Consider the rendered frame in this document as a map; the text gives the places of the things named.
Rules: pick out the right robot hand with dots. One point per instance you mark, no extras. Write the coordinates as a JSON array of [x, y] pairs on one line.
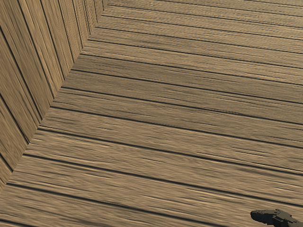
[[277, 217]]

